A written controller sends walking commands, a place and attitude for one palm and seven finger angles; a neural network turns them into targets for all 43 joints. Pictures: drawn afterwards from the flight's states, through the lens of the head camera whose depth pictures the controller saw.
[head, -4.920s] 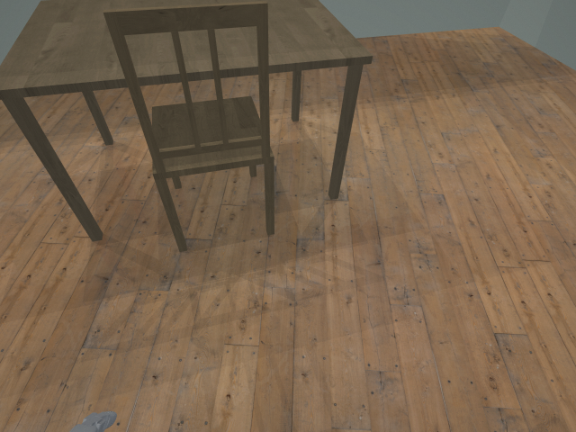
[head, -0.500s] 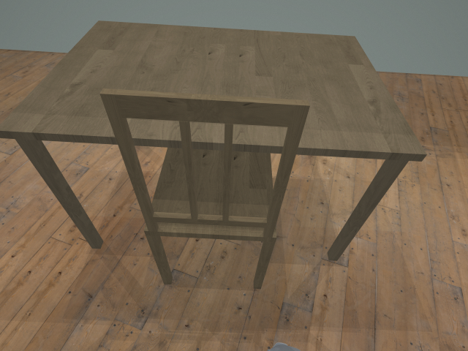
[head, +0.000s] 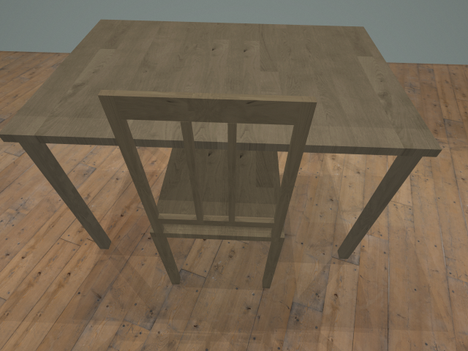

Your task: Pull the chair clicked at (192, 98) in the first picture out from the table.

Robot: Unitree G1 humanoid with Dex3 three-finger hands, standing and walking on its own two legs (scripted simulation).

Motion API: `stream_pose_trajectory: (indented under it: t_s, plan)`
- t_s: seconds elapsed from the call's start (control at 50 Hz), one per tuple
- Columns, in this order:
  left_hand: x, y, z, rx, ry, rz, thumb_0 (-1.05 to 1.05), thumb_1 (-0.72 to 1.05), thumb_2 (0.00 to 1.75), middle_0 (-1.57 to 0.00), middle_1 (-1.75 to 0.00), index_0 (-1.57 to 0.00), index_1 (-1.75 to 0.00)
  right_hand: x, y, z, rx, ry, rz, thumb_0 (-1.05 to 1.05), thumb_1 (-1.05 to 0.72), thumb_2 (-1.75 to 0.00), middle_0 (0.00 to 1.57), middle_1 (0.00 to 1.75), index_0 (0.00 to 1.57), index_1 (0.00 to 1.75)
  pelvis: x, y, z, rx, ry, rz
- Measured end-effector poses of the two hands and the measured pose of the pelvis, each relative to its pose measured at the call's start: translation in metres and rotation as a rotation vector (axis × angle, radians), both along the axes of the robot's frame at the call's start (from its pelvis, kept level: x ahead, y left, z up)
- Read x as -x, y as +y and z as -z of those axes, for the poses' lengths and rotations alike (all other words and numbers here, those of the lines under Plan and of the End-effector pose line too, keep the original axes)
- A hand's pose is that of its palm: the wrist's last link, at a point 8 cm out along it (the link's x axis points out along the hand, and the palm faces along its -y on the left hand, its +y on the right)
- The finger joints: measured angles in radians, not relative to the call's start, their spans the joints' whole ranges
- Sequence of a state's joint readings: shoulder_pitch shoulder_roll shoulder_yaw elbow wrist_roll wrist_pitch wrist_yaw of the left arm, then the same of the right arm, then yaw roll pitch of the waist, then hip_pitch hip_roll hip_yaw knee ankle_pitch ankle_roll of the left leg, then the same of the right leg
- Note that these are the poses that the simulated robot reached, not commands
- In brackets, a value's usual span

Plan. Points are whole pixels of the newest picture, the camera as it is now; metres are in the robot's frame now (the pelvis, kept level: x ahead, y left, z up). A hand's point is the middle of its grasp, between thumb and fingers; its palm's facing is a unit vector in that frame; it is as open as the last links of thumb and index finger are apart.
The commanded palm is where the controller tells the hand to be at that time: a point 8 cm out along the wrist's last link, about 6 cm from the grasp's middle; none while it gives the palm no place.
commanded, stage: come to a stop and stand still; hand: left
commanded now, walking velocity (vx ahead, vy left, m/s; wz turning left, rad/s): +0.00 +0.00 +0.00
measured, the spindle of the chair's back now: (194, 177) +0.50 +0.13 -0.05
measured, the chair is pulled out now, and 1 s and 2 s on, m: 0.00 0.00 0.00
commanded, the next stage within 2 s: look again from close up in 1.44 s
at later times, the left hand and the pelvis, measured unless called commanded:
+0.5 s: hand out of the picture -0.05 +0.23 -0.16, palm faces +0.02 -0.98 -0.18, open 7.4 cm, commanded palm none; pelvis -0.05 +0.07 +0.01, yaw +0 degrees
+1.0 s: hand out of the picture -0.03 +0.24 -0.16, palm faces +0.02 -0.98 -0.17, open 7.3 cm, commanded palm none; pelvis -0.02 +0.08 +0.01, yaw +0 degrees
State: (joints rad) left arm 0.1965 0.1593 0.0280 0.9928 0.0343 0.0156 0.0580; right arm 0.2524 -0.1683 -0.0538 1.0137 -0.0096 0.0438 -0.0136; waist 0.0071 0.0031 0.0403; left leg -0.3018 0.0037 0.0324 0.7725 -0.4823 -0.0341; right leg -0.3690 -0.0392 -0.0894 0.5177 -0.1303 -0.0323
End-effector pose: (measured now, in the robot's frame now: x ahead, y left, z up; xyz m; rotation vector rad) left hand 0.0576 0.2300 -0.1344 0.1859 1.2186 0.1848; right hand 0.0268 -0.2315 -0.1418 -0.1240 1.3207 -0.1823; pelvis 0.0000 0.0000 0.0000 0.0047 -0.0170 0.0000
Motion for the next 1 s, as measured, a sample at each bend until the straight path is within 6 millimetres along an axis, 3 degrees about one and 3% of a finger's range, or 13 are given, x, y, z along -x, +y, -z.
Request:
stream_pose_trajectory:
  t_s: [0.08, 0.22, 0.32, 0.42, 0.56, 0.68, 0.9, 1.0]
  plan:
    - [0.026, 0.030, 0.008, -0.009, 0.013, -0.020, 0.00, 0.91, 0.90, -0.21, -0.30, -0.20, -0.30, -0.004, 0.013, -0.001, 0.035, -0.112, -0.012, 0.01, -0.92, -0.90, 0.20, 0.30, 0.20, 0.30, 0.011, 0.023, 0.008, -0.005, -0.035, -0.002]
    - [0.068, 0.062, -0.003, -0.028, 0.065, -0.030, 0.00, 0.91, 0.90, -0.20, -0.30, -0.20, -0.30, -0.003, 0.049, -0.005, -0.013, -0.175, -0.039, 0.01, -0.91, -0.90, 0.20, 0.30, 0.20, 0.30, 0.025, 0.045, 0.002, -0.013, -0.031, 0.019]
    - [0.097, 0.064, -0.006, -0.026, 0.099, -0.046, 0.00, 0.91, 0.90, -0.20, -0.30, -0.20, -0.30, 0.004, 0.061, 0.002, -0.030, -0.140, -0.070, 0.01, -0.92, -0.90, 0.20, 0.30, 0.20, 0.30, 0.038, 0.054, 0.002, -0.014, -0.004, 0.012]
    - [0.116, 0.055, -0.007, 0.027, 0.152, -0.028, 0.00, 0.91, 0.90, -0.20, -0.30, -0.20, -0.30, 0.025, 0.067, -0.003, -0.017, -0.092, -0.056, 0.01, -0.93, -0.90, 0.20, 0.30, 0.20, 0.30, 0.044, 0.064, -0.005, 0.006, 0.006, -0.001]
    - [0.110, 0.051, 0.001, 0.078, 0.160, -0.005, 0.01, 0.92, 0.90, -0.21, -0.30, -0.20, -0.30, 0.062, 0.074, -0.009, 0.002, 0.014, -0.044, 0.01, -0.92, -0.90, 0.20, 0.30, 0.20, 0.30, 0.044, 0.071, -0.009, 0.006, 0.005, 0.001]
    - [0.103, 0.059, 0.001, 0.071, 0.154, -0.008, 0.01, 0.92, 0.90, -0.21, -0.30, -0.20, -0.30, 0.076, 0.081, -0.009, 0.000, 0.077, -0.033, 0.01, -0.91, -0.90, 0.20, 0.30, 0.20, 0.30, 0.040, 0.076, -0.010, 0.005, 0.010, -0.004]
    - [0.093, 0.060, -0.001, 0.067, 0.178, -0.016, 0.00, 0.91, 0.90, -0.20, -0.30, -0.20, -0.30, 0.056, 0.092, -0.007, -0.024, 0.070, -0.037, 0.01, -0.91, -0.90, 0.20, 0.30, 0.20, 0.30, 0.025, 0.077, -0.012, 0.006, 0.018, -0.004]
    - [0.088, 0.055, 0.000, 0.074, 0.189, -0.021, 0.00, 0.92, 0.90, -0.20, -0.30, -0.20, -0.30, 0.044, 0.088, -0.008, -0.013, 0.064, -0.042, 0.01, -0.92, -0.90, 0.20, 0.30, 0.20, 0.30, 0.016, 0.076, -0.012, 0.006, 0.018, -0.004]
